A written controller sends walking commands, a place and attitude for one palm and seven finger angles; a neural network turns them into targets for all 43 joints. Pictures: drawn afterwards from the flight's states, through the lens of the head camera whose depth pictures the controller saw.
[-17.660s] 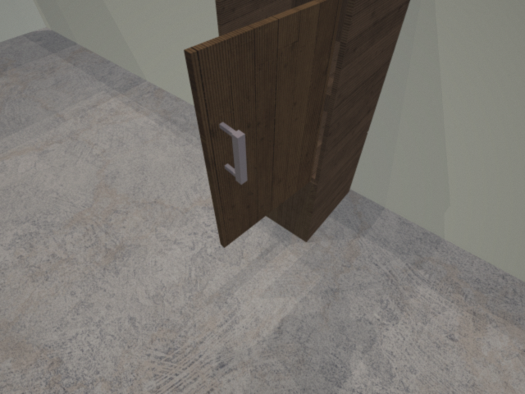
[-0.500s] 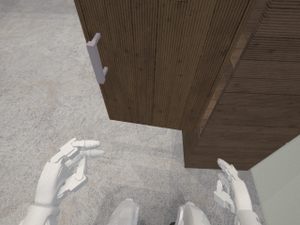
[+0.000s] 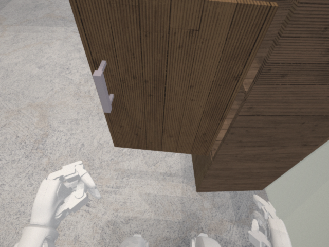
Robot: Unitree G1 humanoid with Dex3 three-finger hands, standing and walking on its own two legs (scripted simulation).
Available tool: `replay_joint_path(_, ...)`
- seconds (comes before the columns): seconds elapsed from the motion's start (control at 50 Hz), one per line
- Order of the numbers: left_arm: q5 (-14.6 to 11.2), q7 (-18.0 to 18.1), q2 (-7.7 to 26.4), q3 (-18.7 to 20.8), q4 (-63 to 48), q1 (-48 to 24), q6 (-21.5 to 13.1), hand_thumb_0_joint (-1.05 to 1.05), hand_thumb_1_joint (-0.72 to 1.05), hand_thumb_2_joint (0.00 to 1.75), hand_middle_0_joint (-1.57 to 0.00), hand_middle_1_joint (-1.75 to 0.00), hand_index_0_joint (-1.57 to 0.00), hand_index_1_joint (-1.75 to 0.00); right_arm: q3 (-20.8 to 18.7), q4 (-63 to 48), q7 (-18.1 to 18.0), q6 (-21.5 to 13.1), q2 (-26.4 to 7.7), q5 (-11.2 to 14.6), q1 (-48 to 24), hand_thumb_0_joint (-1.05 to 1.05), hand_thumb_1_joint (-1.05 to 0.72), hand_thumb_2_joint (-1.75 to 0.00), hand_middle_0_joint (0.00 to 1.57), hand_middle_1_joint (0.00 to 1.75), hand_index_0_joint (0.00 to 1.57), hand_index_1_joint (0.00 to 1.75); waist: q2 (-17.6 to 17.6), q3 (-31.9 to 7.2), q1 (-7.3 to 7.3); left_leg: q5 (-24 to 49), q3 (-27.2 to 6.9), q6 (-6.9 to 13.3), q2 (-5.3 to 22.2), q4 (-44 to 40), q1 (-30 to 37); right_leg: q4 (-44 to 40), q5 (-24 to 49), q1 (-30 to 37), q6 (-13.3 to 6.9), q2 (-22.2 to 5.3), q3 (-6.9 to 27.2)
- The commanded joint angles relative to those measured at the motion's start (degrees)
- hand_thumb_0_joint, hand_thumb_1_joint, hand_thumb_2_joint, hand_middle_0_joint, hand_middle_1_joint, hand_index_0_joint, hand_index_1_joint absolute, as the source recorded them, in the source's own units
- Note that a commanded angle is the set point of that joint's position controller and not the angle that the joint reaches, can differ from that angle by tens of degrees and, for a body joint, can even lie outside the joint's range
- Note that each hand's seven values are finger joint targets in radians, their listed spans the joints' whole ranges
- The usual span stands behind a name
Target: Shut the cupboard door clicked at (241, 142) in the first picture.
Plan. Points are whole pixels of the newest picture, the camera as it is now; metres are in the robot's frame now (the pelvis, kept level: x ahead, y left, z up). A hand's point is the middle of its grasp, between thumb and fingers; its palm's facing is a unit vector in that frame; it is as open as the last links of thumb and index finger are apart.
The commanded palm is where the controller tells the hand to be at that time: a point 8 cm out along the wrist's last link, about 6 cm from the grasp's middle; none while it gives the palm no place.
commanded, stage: raise the hand and make a fist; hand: left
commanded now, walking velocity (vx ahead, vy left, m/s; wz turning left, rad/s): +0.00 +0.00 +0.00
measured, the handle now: (105, 88) +0.48 +0.20 +0.09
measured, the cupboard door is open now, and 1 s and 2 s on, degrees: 83 83 83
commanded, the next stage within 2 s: bring the fist close to the handle in 0.80 s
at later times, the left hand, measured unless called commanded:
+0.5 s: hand (81, 174) +0.24 +0.19 +0.10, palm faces -0.02 -1.00 -0.05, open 3.1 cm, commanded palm +0.21 +0.23 +0.10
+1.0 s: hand (93, 180) +0.23 +0.16 +0.10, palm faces -0.01 -1.00 -0.07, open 3.1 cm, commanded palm +0.22 +0.22 +0.10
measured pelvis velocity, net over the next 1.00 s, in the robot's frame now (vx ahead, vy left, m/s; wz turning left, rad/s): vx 0.01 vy -0.03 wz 0.01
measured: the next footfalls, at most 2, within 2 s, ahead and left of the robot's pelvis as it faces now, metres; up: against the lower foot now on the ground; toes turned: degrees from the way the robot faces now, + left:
none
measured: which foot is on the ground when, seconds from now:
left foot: down 0.00-1.00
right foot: down 0.00-1.00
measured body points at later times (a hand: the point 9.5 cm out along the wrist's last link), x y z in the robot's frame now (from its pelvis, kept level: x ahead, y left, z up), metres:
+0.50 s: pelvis +0.01 -0.01 +0.02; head +0.05 -0.01 +0.47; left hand +0.24 +0.24 +0.10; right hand +0.19 -0.23 -0.05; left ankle -0.01 +0.09 -0.67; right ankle +0.04 -0.13 -0.67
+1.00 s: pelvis +0.01 -0.03 +0.02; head +0.04 -0.04 +0.47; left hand +0.23 +0.21 +0.10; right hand +0.18 -0.26 -0.05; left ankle -0.01 +0.09 -0.67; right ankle +0.04 -0.13 -0.67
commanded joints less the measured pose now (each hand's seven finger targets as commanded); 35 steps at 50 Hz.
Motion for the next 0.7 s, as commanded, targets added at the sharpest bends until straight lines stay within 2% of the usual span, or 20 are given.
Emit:
replay_joint_path(0.0,-0.47,0.79,4.82,3.25,-13.25,-1.90,-2.85,0.00,0.90,0.90,-1.23,-1.42,-1.23,-1.42,-1.86,-8.98,-0.01,-2.26,-6.40,-0.11,-1.40,0.00,-0.90,-0.90,0.20,0.30,0.20,0.30,3.75,-10.01,0.14,20.76,-5.05,-3.16,-0.33,-14.24,6.61,-6.33,10.25,10.48,-1.85,3.71,0.25)
replay_joint_path(0.02,-0.44,0.62,5.46,4.09,-12.18,-2.08,-2.19,0.00,0.90,0.90,-1.24,-1.44,-1.24,-1.44,-1.74,-8.90,-0.08,-1.85,-6.52,-0.14,-1.29,0.00,-0.90,-0.90,0.20,0.30,0.20,0.30,2.74,-9.61,0.16,21.88,-5.10,-3.03,-0.29,-14.24,6.35,-6.41,11.35,11.36,-1.97,3.91,0.24)
replay_joint_path(0.06,-0.45,-0.13,4.78,3.14,-12.31,-3.22,-1.24,0.00,0.90,0.90,-1.28,-1.48,-1.28,-1.48,-1.54,-9.30,0.05,-1.46,-6.45,0.02,-1.37,0.00,-0.90,-0.90,0.20,0.30,0.20,0.30,3.53,-8.84,-0.06,21.75,-4.91,-3.23,-0.25,-14.67,6.91,-7.03,11.69,11.46,-1.80,3.81,0.26)
replay_joint_path(0.12,-0.69,-0.89,6.56,4.78,-11.81,-5.52,0.04,0.00,0.90,0.90,-1.30,-1.50,-1.30,-1.50,-1.13,-9.24,-0.21,-1.14,-6.58,0.10,-1.59,0.00,-0.90,-0.90,0.20,0.30,0.20,0.30,3.52,-8.55,0.07,22.03,-5.01,-3.20,-0.22,-15.24,7.62,-7.66,12.40,12.57,-2.03,4.01,0.33)
replay_joint_path(0.14,-0.84,-1.08,6.52,4.91,-13.07,-6.36,0.07,0.00,0.90,0.90,-1.30,-1.50,-1.30,-1.50,-1.02,-9.30,-0.22,-1.22,-6.43,0.17,-1.40,0.00,-0.90,-0.90,0.20,0.30,0.20,0.30,4.89,-9.86,0.28,24.04,-5.04,-3.55,-0.18,-15.39,8.88,-7.62,13.54,13.17,-2.03,3.82,0.35)
replay_joint_path(0.18,-1.20,-1.24,6.52,5.53,-13.06,-6.44,0.36,0.00,0.90,0.90,-1.30,-1.50,-1.30,-1.50,-0.87,-8.92,-0.13,-1.48,-6.10,0.14,-1.15,0.00,-0.90,-0.90,0.20,0.30,0.20,0.30,5.04,-11.32,0.61,27.35,-5.03,-3.87,-0.13,-15.37,10.44,-7.77,15.84,14.30,-1.93,3.83,0.32)
replay_joint_path(0.22,-1.76,-1.67,7.41,6.60,-11.53,-7.54,0.93,0.00,0.90,0.90,-1.30,-1.50,-1.30,-1.50,-0.56,-8.49,-0.27,-1.48,-6.23,0.09,-1.45,0.00,-0.90,-0.90,0.20,0.30,0.20,0.30,3.46,-10.20,0.67,27.33,-4.93,-3.70,-0.29,-15.65,9.82,-8.34,16.76,15.47,-2.00,3.91,0.34)
replay_joint_path(0.28,-2.29,-2.44,7.02,6.55,-11.04,-8.86,1.04,0.00,0.90,0.90,-1.30,-1.50,-1.30,-1.50,-0.60,-7.82,-0.31,-1.84,-6.21,0.33,-1.55,0.00,-0.90,-0.90,0.20,0.30,0.20,0.30,3.35,-10.61,0.34,26.45,-4.50,-3.59,-0.35,-16.11,10.73,-9.35,16.99,16.07,-1.79,3.73,0.57)
replay_joint_path(0.3,-2.34,-2.63,6.98,6.53,-10.38,-9.24,1.13,0.00,0.90,0.90,-1.30,-1.50,-1.30,-1.50,-0.52,-7.73,-0.37,-1.90,-6.32,0.42,-1.66,0.00,-0.90,-0.90,0.20,0.30,0.20,0.30,2.66,-9.63,0.25,25.76,-4.57,-3.60,-0.31,-16.53,10.33,-9.62,16.53,16.14,-1.75,3.67,0.49)
replay_joint_path(0.38,-2.83,-3.44,7.91,7.59,-9.03,-11.20,1.93,0.00,0.90,0.90,-1.30,-1.50,-1.30,-1.50,-0.38,-7.28,-0.61,-2.40,-6.49,0.67,-2.30,0.00,-0.90,-0.90,0.20,0.30,0.20,0.30,2.85,-9.69,0.73,23.67,-4.25,-3.29,-0.66,-17.85,10.72,-11.01,15.62,17.72,-1.78,3.42,0.88)
replay_joint_path(0.42,-3.24,-3.74,7.60,7.82,-6.73,-10.01,2.32,0.00,0.90,0.90,-1.30,-1.50,-1.30,-1.50,-0.44,-7.08,-0.70,-2.55,-6.52,0.71,-2.66,0.00,-0.90,-0.90,0.20,0.30,0.20,0.30,0.73,-8.55,1.03,22.44,-3.97,-2.93,-0.86,-18.14,9.78,-11.86,15.20,18.66,-1.83,3.36,1.18)
replay_joint_path(0.48,-3.50,-3.85,7.01,7.51,-6.93,-9.89,1.74,0.00,0.90,0.90,-1.30,-1.50,-1.30,-1.50,-0.63,-6.91,-0.66,-3.01,-6.55,0.76,-2.80,0.00,-0.90,-0.90,0.20,0.30,0.20,0.30,0.41,-8.29,1.01,21.20,-3.40,-2.75,-1.13,-18.31,9.22,-12.51,14.66,19.07,-1.60,3.00,1.70)
replay_joint_path(0.52,-3.13,-3.40,8.17,8.12,-6.90,-10.37,1.09,0.00,0.90,0.90,-1.30,-1.50,-1.30,-1.50,-0.68,-6.65,-0.63,-3.20,-6.65,0.63,-3.08,0.00,-0.90,-0.90,0.20,0.30,0.20,0.30,0.09,-7.73,1.13,20.06,-3.23,-2.49,-1.17,-18.32,8.71,-12.89,13.53,19.45,-1.71,2.95,2.20)
replay_joint_path(0.56,-2.94,-3.03,7.47,7.57,-7.99,-10.59,0.22,0.00,0.90,0.90,-1.30,-1.50,-1.30,-1.50,-0.67,-6.63,-0.46,-3.51,-6.39,0.69,-3.02,0.00,-0.90,-0.90,0.20,0.30,0.20,0.30,2.17,-8.26,1.11,19.73,-3.04,-2.52,-1.29,-18.60,9.22,-12.91,13.05,19.19,-1.72,2.76,2.27)
replay_joint_path(0.6,-2.66,-2.42,7.66,7.72,-8.02,-10.34,-0.72,0.00,0.90,0.90,-1.30,-1.50,-1.30,-1.50,-0.82,-6.41,-0.46,-3.82,-6.40,0.67,-2.97,0.00,-0.90,-0.90,0.20,0.30,0.20,0.30,1.91,-8.02,1.03,18.75,-2.87,-2.40,-1.30,-18.64,9.19,-13.13,12.01,18.63,-1.61,2.78,2.40)
replay_joint_path(0.62,-2.57,-2.30,8.41,8.19,-7.37,-10.39,-0.73,0.00,0.90,0.90,-1.30,-1.50,-1.30,-1.50,-0.84,-6.24,-0.50,-3.69,-6.59,0.54,-2.92,0.00,-0.90,-0.90,0.20,0.30,0.20,0.30,0.30,-7.39,0.87,18.27,-2.90,-2.17,-1.23,-18.41,8.49,-13.40,11.55,18.96,-1.61,2.85,2.65)
replay_joint_path(0.66,-2.59,-2.33,8.02,7.60,-8.33,-11.11,-1.33,0.00,0.90,0.90,-1.30,-1.50,-1.30,-1.50,-0.90,-6.30,-0.52,-3.91,-6.48,0.71,-3.15,0.00,-0.90,-0.90,0.20,0.30,0.20,0.30,1.79,-7.89,0.75,16.95,-2.51,-2.04,-1.45,-18.38,8.46,-13.94,10.09,18.91,-1.49,2.52,3.35)
replay_joint_path(0.68,-2.56,-2.20,7.71,7.64,-7.74,-10.42,-1.48,0.00,0.90,0.90,-1.30,-1.50,-1.30,-1.50,-0.98,-6.16,-0.56,-3.99,-6.42,0.80,-2.92,0.00,-0.90,-0.90,0.20,0.30,0.20,0.30,1.16,-7.70,0.62,17.03,-2.38,-2.02,-1.37,-18.26,8.60,-14.01,10.18,18.75,-1.43,2.57,3.24)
